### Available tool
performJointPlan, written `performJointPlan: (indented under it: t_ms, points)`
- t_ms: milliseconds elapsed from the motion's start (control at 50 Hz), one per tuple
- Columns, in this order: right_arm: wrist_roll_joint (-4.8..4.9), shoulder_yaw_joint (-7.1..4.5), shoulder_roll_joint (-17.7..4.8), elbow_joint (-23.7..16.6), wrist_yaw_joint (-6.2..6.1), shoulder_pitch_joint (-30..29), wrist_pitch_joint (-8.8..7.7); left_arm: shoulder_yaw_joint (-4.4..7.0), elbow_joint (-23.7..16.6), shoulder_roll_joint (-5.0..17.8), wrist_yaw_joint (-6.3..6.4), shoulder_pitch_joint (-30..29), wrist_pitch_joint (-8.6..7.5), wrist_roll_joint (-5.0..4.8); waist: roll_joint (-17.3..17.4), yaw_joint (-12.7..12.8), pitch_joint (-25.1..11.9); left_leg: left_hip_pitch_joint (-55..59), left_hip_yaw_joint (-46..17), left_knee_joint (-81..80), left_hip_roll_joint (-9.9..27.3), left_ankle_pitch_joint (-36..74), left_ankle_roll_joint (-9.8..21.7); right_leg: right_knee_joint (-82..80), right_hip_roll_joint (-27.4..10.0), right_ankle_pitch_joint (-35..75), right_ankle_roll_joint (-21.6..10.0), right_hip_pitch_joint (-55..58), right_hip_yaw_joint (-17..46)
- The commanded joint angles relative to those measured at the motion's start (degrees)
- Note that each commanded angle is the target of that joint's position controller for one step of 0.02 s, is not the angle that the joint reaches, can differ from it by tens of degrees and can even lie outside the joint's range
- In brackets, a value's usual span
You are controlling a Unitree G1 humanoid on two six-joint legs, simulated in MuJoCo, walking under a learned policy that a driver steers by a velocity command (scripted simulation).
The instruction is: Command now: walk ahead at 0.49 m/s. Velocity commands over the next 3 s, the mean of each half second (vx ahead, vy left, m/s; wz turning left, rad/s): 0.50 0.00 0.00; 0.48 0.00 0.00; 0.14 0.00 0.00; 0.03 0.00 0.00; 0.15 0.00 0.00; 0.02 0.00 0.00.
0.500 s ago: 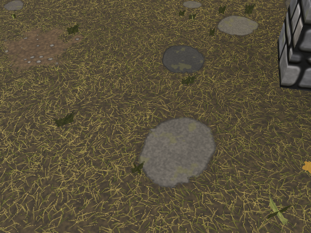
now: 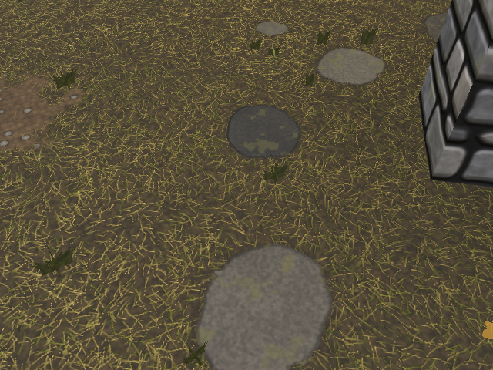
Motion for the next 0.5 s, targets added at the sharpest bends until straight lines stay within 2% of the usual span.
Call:
performJointPlan:
  t_ms: [20, 100, 160, 200, 240, 260, 280, 300, 320, 340, 360, 380, 400, 420, 440, 460, 500]
  points:
    - [0.11, -1.25, -7.7, -3.2, -1.13, -2.3, -0.95, 0.69, -2.4, 2.5, 0.37, 1.9, 0.29, 0.7, 4.2, 2.7, 3.1, -5.6, -12.3, -11.7, 16.2, 3.8, 9.9, -8.3, -2.5, 8.9, 1.6, -1.5, 0.2]
    - [1.01, -1.52, -9.2, -2.2, -1.94, 2.2, -0.21, 0.35, -4.7, 1.7, -0.29, -7.2, -0.33, 0.2, 4.5, -0.6, 3.1, -0.9, -9.3, -10.6, 15.2, 4.7, 7.2, -24.5, 0.1, 17.5, 2.1, 0.4, -2.0]
    - [1.45, -1.67, -9.7, -0.9, -1.96, 5.4, 0.39, 0.13, -6.3, 1.9, -1.22, -12.2, -0.51, -0.4, 5.1, -2.6, 4.1, 4.1, -9.5, -8.8, 16.8, 3.2, 6.9, -30.3, 1.4, 16.3, 2.1, 0.6, -2.7]
    - [1.49, -1.82, -9.7, -0.3, -2.05, 6.4, 0.96, 0.16, -7.5, 2.4, -2.01, -14.3, -0.87, -0.58, 5.4, -2.8, 4.6, 8.2, -10.3, -6.5, 18.7, 3.2, 6.4, -33.1, 1.8, 12.7, 1.0, 0.2, -2.5]
    - [1.54, -2.17, -10.4, -0.2, -2.19, 5.9, 1.56, 0.53, -7.9, 3.7, -2.61, -13.1, -1.39, -0.58, 6.1, -1.3, 3.9, 10.8, -11.1, -3.5, 20.1, 5.9, 5.5, -35.4, 2.7, 8.2, -0.7, 3.2, -2.9]
    - [1.52, -2.28, -10.9, -0.4, -2.23, 4.8, 1.87, 1.06, -7.3, 4.7, -2.71, -10.1, -1.62, -0.53, 6.7, 0.7, 2.4, 10.9, -10.6, -0.1, 19.8, 12.1, 4.8, -36.6, 4.0, 6.6, -1.6, 8.0, -4.1]
    - [1.3, -2.02, -10.3, -0.8, -2.22, 3.7, 2.18, 2.22, -5.3, 6.6, -2.56, -3.2, -1.76, -0.41, 6.4, 4.3, -1.5, 9.9, -8.4, 8.0, 17.3, 21.6, 3.5, -37.9, 6.0, 6.1, -3.0, 17.2, -5.6]
    - [0.54, -1.13, -8.2, -1.8, -2.19, 3.1, 2.19, 3.81, -2.2, 10.4, -2.12, 8.3, -1.89, -0.14, 3.8, 8.8, -9.4, 2.5, -5.3, 22.8, 13.8, 21.4, 1.6, -36.4, 2.1, 7.5, -5.9, 33.5, -1.2]
    - [0.31, 0.81, -2.0, -2.9, -1.72, 8.5, 1.07, 5.48, -0.6, 17.0, -1.96, 16.7, -1.44, 0.84, -9.6, 8.5, -18.2, -21.6, -0.4, 46.5, 4.7, 1.8, -3.1, -38.9, -12.5, 1.5, -14.5, 57.5, 22.6]
    - [1.04, 0.83, -2.9, -2.2, -1.45, 8.9, -0.5, 4.39, -0.2, 13.4, -2.2, 18.0, -1.3, 0.7, -12.9, 8.6, -22.0, -30.9, -8.7, 56.6, 2.4, -24.2, -2.7, -47.4, -16.4, -3.5, -16.9, 60.8, 39.1]
    - [2.59, -0.75, -8.8, -3.5, -1.22, 4.0, -1.35, 3.12, -1.0, 9.6, -2.24, 13.1, -1.44, 0.43, -8.6, 7.6, -14.0, -35.8, -10.7, 60.8, 6.1, -21.2, -1.4, -48.0, -14.6, -4.3, -13.8, 54.1, 32.0]
    - [2.8, -0.93, -9.4, -4.7, -1.38, 0.1, -1.5, 2.35, -2.4, 7.5, -2.26, 7.3, -1.32, 0.3, -4.8, 5.9, -8.8, -35.1, -8.9, 59.2, 9.4, -15.6, -0.9, -48.9, -12.4, -0.2, -11.8, 45.7, 23.4]
    - [1.99, -1.14, -8.6, -4.9, -1.75, -2.0, -1.15, 1.73, -3.0, 5.6, -2.58, 3.2, -1.24, 0.48, -1.2, 4.2, -4.9, -32.8, -7.9, 55.6, 11.4, -11.3, -1.2, -51.2, -9.7, 4.0, -10.8, 37.9, 17.4]
    - [1.41, -1.49, -7.8, -4.9, -2.05, -1.6, -0.34, 1.32, -3.1, 4.3, -2.82, 1.4, -1.41, 0.8, -2.0, 2.3, -3.1, -29.3, -8.1, 52.0, 13.2, -8.3, -1.4, -53.2, -7.5, 6.5, -9.8, 32.8, 13.0]
    - [1.29, -1.42, -6.4, -4.5, -2.11, -0.4, 0.53, 1.19, -2.6, 3.7, -3.06, 1.1, -1.46, 1.0, -2.8, 1.2, -2.4, -26.4, -7.7, 50.4, 13.6, -6.7, -1.8, -54.9, -6.0, 8.0, -9.6, 29.6, 10.5]
    - [1.23, -1.34, -5.2, -4.1, -2.16, 0.5, 1.17, 1.31, -1.8, 4.0, -3.07, 2.1, -1.64, 0.99, -2.6, 0.7, -1.9, -25.4, -7.1, 49.5, 13.6, -5.7, -2.3, -55.8, -5.3, 10.9, -10.0, 28.1, 8.5]
    - [0.97, -1.57, -5.1, -5.0, -2.35, -1.3, 1.77, 1.76, -0.4, 5.6, -2.62, 4.4, -1.82, 1.05, -1.5, 0.4, -0.5, -28.0, -6.9, 46.0, 13.8, -2.2, -3.1, -57.0, -5.1, 16.1, -10.7, 28.0, 5.8]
